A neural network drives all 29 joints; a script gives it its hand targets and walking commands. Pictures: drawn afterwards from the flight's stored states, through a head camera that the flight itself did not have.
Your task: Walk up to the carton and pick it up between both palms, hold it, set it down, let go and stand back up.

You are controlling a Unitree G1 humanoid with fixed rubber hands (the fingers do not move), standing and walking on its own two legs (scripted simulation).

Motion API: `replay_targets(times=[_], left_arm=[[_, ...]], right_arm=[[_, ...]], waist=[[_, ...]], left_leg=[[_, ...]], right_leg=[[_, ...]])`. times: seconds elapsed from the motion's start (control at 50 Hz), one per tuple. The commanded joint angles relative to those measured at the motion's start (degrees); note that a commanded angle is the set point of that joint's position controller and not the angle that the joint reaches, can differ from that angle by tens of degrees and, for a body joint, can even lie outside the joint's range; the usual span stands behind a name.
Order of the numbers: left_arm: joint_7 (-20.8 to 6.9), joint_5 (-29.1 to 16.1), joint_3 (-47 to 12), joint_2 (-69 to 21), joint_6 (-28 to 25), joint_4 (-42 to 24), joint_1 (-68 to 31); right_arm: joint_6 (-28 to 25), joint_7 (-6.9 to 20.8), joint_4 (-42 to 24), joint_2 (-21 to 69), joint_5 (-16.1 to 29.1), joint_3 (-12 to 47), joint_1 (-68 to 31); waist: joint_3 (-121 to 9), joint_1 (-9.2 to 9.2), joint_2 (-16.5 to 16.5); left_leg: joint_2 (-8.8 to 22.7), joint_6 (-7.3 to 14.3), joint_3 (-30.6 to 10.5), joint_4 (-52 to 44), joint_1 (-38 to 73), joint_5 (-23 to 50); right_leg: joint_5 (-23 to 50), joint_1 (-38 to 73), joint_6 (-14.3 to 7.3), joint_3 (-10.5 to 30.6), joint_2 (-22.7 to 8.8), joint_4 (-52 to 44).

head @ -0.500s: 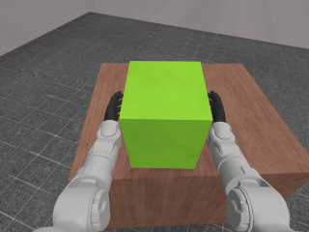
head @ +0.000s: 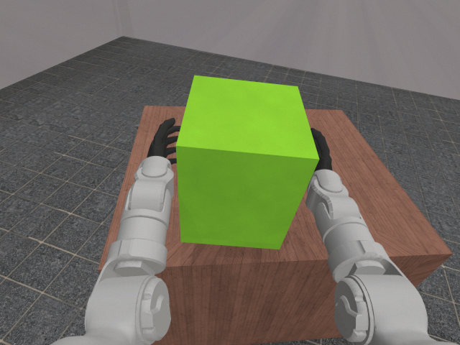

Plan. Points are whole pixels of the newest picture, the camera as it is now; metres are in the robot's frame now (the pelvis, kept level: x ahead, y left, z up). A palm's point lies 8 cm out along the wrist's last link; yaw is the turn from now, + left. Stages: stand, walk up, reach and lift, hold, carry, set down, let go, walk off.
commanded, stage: reach and lift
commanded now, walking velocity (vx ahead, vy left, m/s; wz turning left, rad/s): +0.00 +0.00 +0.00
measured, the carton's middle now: (238, 165) +0.43 +0.01 +0.13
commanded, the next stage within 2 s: hold in 1.20 s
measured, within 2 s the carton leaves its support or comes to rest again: neither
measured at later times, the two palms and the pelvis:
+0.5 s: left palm (158, 155) +0.38 +0.15 +0.18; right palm (324, 165) +0.38 -0.14 +0.17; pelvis +0.01 +0.00 +0.00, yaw +1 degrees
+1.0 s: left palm (156, 149) +0.38 +0.15 +0.19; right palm (326, 160) +0.38 -0.14 +0.19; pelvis +0.01 -0.01 +0.00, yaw +2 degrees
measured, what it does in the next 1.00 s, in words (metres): stands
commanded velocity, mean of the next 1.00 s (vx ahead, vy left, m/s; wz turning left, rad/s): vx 0.00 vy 0.00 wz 0.00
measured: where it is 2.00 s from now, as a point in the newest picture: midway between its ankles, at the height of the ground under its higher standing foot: outside the picture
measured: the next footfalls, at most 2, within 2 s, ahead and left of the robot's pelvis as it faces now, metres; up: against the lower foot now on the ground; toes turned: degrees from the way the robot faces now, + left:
none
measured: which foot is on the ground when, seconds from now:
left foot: down 0.00-1.00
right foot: down 0.00-1.00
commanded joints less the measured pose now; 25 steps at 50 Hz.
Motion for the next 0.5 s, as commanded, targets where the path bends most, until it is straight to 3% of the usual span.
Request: replay_targets(times=[0.0, 0.02, 0.1, 0.12, 0.18, 0.24, 0.28, 0.34, 0.38, 0.44, 0.48], left_arm=[[-8.9, -5.7, -21.7, -34.3, -1.1, -9.3, -38.8], [-8.8, -5.8, -22.6, -34.7, -0.7, -10.0, -38.9], [-7.4, -8.5, -29.0, -38.4, 0.2, -19.0, -39.1], [-7.4, -8.2, -29.7, -37.3, 0.8, -19.7, -38.7], [-7.1, -8.2, -30.6, -36.4, 3.0, -20.2, -37.1], [-8.2, -6.1, -27.5, -34.7, 5.3, -18.8, -35.4], [-8.9, -5.3, -25.9, -33.8, 6.1, -20.1, -35.1], [-9.9, -5.2, -26.3, -34.4, 7.8, -21.9, -32.2], [-10.2, -5.0, -26.5, -34.6, 8.3, -24.3, -31.1], [-10.8, -4.8, -27.5, -34.4, 8.9, -26.2, -31.8], [-11.0, -5.0, -27.4, -34.0, 8.7, -26.5, -32.4]], right_arm=[[-2.2, 7.1, -17.4, 32.1, 2.1, 17.9, -44.9], [-1.7, 7.0, -17.0, 32.1, 2.1, 18.1, -43.6], [-1.5, 6.5, -25.5, 31.6, 5.4, 22.3, -44.9], [-0.7, 6.3, -23.9, 32.1, 5.8, 22.7, -42.9], [1.1, 6.1, -24.7, 31.2, 6.2, 22.3, -41.6], [3.4, 5.5, -20.7, 30.4, 5.7, 20.7, -38.7], [3.9, 5.4, -20.8, 30.6, 6.4, 21.4, -38.0], [3.4, 4.5, -28.9, 31.4, 9.7, 25.6, -41.8], [3.5, 3.6, -32.1, 31.6, 11.6, 27.9, -42.1], [4.9, 2.7, -31.5, 31.4, 11.5, 28.0, -39.7], [4.7, 2.8, -34.5, 31.9, 10.8, 28.4, -41.2]], waist=[[-26.7, -1.09, 3.7], [-25.3, -2.12, 3.1], [-34.2, -2.81, 7.0], [-33.1, -3.67, 7.1], [-28.2, -4.33, 7.7], [-21.3, -4.42, 6.2], [-21.4, -4.11, 5.5], [-25.2, -2.59, 5.7], [-26.8, -2.68, 5.6], [-24.2, -3.40, 6.9], [-25.5, -3.13, 5.2]], left_leg=[[-1.8, -1.7, -0.9, 0.6, 16.9, 6.1], [-1.4, -1.8, -1.3, 0.5, 17.4, 5.4], [-1.1, -3.4, -3.0, 3.4, 22.6, 14.6], [-1.3, -3.5, -3.4, 4.0, 22.7, 15.1], [-0.7, -2.9, -3.9, 2.0, 20.5, 8.2], [-0.9, -2.2, -3.0, -0.1, 16.7, 2.6], [-1.1, -1.7, -2.6, -0.3, 16.3, 3.1], [-2.1, -2.0, -2.1, 2.1, 17.8, 11.2], [-2.4, -2.2, -2.4, 3.5, 18.8, 16.0], [-2.6, -3.1, -2.2, 3.1, 18.6, 14.3], [-2.5, -2.3, -2.1, 2.5, 17.4, 9.9]], right_leg=[[3.5, -3.6, 1.8, -1.6, 2.5, -2.9], [3.1, -3.9, 1.7, -1.9, 2.7, -3.0], [8.5, -2.6, 1.2, -2.2, 3.5, -1.8], [8.9, -3.2, 1.2, -2.2, 3.6, -2.0], [3.4, -3.9, 1.0, -1.7, 3.0, -2.2], [0.9, -3.5, 1.8, -1.7, 2.6, -2.7], [2.5, -2.2, 2.3, -2.1, 2.4, -2.2], [10.7, 1.7, 3.0, -2.1, 2.8, -1.2], [14.9, 4.2, 3.4, -2.4, 3.5, -0.6], [12.9, 2.2, 3.3, -2.1, 3.1, -1.3], [9.2, 1.5, 3.2, -2.7, 3.4, -1.4]])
